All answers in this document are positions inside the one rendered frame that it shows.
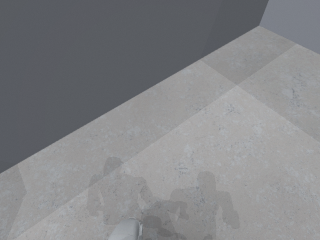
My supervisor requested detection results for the robot left thigh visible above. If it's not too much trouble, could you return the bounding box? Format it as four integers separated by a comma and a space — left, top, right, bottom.
107, 219, 143, 240

